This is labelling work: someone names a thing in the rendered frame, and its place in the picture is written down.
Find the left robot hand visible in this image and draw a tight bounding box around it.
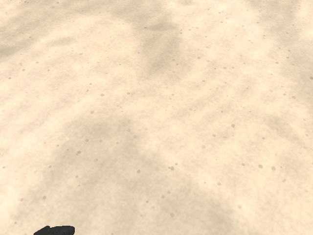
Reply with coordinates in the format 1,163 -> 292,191
33,225 -> 75,235

